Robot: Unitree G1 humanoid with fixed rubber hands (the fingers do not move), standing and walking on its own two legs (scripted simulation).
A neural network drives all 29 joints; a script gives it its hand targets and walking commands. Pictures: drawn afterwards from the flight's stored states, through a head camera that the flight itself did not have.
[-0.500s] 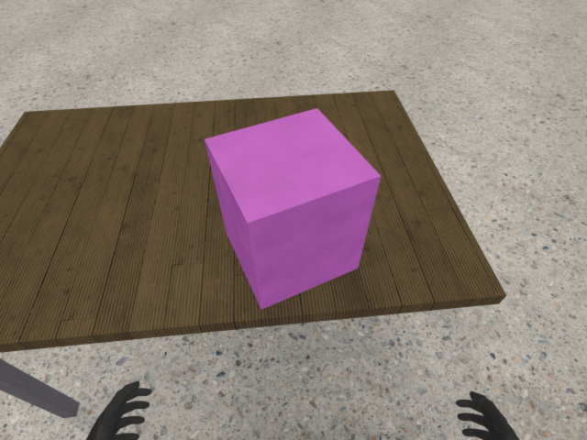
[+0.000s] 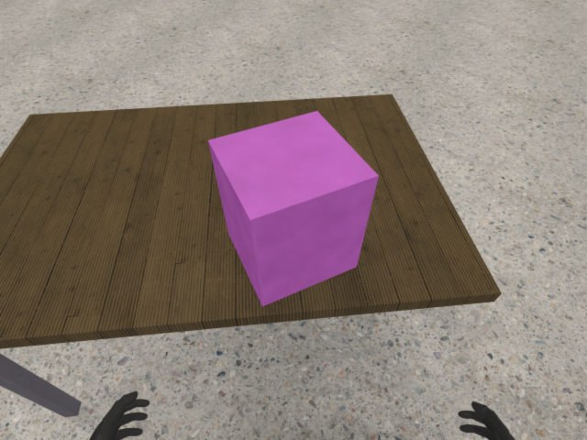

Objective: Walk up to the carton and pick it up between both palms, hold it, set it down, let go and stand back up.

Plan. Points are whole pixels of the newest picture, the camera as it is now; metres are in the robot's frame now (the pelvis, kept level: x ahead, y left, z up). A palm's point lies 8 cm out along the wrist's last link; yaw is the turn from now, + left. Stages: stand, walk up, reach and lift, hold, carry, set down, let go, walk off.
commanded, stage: walk up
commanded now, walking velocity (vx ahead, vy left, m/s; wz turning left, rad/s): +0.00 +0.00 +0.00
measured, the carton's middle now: (289, 209) +0.50 +0.03 -0.01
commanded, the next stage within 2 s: none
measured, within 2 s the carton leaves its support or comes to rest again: neither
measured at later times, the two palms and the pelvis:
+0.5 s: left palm out of the picture +0.13 +0.35 -0.10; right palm out of the picture +0.11 -0.25 -0.09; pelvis +0.03 +0.05 -0.01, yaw +2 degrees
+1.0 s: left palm (94, 430) +0.16 +0.31 -0.12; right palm out of the picture +0.13 -0.30 -0.10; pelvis +0.07 +0.01 -0.01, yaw +2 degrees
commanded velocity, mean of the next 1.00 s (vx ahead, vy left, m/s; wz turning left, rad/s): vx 0.00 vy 0.00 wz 0.00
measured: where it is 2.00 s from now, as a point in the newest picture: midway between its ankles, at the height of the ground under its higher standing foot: outside the picture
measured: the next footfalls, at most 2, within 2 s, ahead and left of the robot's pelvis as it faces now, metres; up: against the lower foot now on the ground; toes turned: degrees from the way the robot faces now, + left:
right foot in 0.92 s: +0.20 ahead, -0.10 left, +0.00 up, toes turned +1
left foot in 1.18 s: +0.07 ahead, +0.13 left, +0.00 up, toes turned +6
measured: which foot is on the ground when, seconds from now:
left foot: down 0.00-0.94, up 0.96-1.00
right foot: down 0.00-0.44, up 0.46-0.90, down 0.92-1.00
